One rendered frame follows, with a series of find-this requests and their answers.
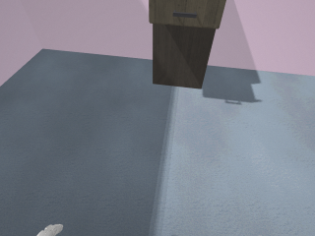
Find drawer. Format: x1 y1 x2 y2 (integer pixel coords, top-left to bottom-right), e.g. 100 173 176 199
149 0 226 30

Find left robot hand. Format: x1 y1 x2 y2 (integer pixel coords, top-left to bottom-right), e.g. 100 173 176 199
37 224 63 236

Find handle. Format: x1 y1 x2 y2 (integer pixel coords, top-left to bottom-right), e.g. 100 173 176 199
172 10 197 19

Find cabinet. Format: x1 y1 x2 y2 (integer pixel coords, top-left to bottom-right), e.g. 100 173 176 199
153 24 216 89

